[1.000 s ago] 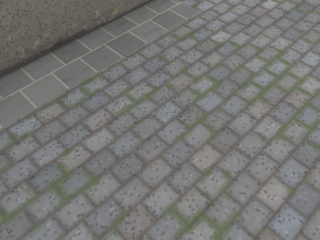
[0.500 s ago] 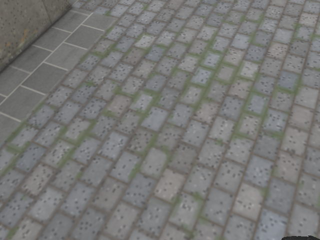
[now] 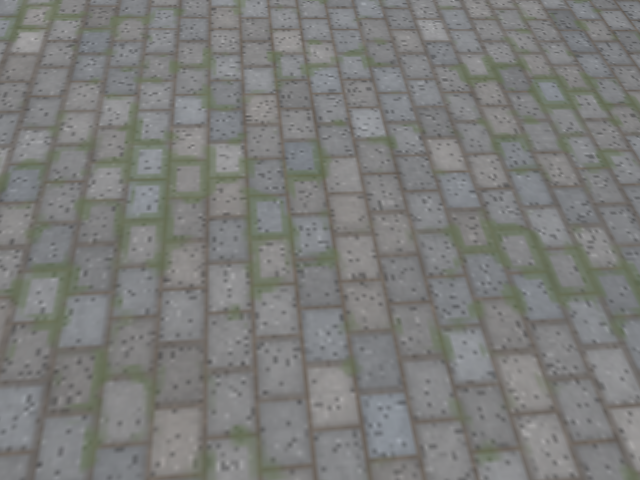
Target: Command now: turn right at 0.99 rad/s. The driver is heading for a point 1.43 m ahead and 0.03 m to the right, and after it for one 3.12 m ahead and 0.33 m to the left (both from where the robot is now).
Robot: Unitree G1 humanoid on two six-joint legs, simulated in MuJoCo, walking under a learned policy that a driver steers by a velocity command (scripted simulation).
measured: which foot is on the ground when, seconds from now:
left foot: down 0.00-0.28, up 0.30-0.80, down 0.82-1.00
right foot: up 0.00-0.26, down 0.28-0.82, up 0.84-1.00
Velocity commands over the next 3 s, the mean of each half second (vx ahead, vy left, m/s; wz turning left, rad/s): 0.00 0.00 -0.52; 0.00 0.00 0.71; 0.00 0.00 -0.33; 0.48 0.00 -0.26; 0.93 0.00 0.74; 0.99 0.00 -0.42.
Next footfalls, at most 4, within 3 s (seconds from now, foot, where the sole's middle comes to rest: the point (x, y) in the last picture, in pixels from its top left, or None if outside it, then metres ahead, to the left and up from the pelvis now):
0.28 right None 0.00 -0.12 -0.78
0.82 left None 0.02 0.08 -0.78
1.36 right None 0.04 -0.09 -0.78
1.82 left None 0.17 0.09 -0.78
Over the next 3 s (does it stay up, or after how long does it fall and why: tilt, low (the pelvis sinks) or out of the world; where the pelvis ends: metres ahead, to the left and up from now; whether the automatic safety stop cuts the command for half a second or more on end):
stays up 0.97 0.09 -0.02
